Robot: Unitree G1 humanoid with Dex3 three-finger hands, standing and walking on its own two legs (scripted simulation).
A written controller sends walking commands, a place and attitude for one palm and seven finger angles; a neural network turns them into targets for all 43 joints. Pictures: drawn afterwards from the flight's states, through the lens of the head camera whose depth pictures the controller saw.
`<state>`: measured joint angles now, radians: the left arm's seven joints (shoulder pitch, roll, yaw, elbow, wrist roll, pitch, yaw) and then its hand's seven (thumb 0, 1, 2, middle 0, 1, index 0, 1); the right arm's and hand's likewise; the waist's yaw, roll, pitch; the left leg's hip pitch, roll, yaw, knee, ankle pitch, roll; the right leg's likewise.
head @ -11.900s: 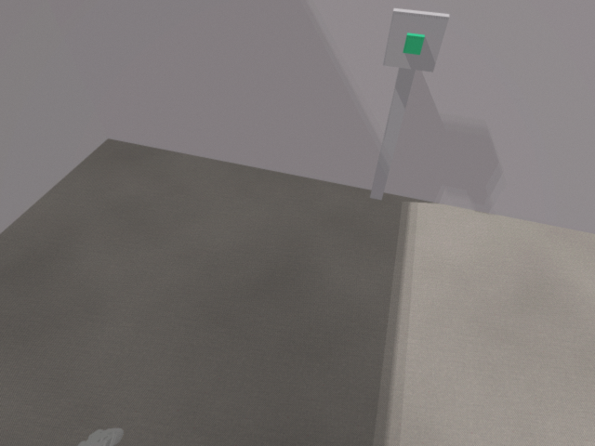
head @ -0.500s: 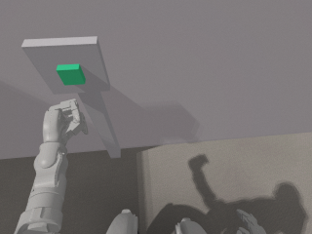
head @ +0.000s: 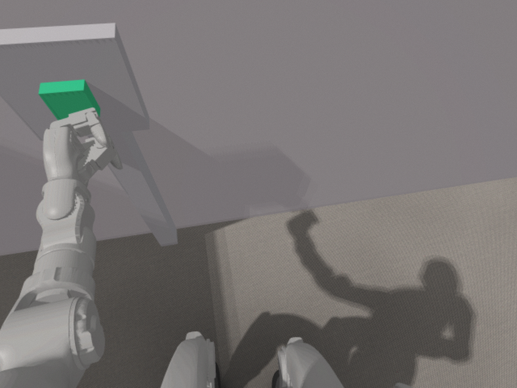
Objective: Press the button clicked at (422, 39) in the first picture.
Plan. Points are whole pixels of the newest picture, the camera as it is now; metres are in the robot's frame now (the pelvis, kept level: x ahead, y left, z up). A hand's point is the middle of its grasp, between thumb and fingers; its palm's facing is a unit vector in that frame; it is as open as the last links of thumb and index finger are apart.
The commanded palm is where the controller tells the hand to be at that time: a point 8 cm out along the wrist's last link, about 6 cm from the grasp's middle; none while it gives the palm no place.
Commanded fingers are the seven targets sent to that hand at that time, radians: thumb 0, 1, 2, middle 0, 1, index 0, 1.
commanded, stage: aim a knuckle at the button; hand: left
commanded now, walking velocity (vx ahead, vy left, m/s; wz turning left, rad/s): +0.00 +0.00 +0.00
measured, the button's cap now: (71, 100) +0.53 +0.26 +0.09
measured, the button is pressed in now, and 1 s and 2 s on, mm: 0 0 8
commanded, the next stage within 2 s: press the button with the knuckle in 0.54 s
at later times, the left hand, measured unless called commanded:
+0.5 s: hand (114, 160) +0.44 +0.20 +0.06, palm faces +0.16 -0.99 +0.00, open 3.1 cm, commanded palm +0.41 +0.24 +0.06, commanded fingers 0.00 0.90 0.90 -1.30 -1.50 -1.30 -1.50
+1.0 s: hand (117, 141) +0.47 +0.20 +0.06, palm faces +0.16 -0.99 -0.02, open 3.1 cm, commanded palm +0.45 +0.24 +0.06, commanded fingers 0.00 0.90 0.90 -1.30 -1.50 -1.30 -1.50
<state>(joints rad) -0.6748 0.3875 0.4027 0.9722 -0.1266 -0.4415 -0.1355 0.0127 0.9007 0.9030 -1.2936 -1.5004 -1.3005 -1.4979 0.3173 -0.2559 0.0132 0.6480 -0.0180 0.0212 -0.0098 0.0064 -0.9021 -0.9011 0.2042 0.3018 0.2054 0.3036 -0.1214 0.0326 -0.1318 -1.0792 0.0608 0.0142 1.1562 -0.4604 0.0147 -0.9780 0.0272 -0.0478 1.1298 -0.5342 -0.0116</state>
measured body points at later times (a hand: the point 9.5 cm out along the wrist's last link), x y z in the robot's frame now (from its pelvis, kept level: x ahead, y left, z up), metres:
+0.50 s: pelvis +0.01 +0.01 +0.01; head +0.11 +0.02 +0.45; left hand +0.43 +0.25 +0.06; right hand +0.09 -0.25 -0.11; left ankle +0.04 +0.11 -0.64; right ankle +0.00 -0.12 -0.64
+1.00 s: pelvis +0.00 -0.01 +0.00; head +0.12 +0.01 +0.43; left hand +0.46 +0.25 +0.06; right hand +0.05 -0.27 -0.12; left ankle +0.04 +0.11 -0.64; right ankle +0.00 -0.12 -0.64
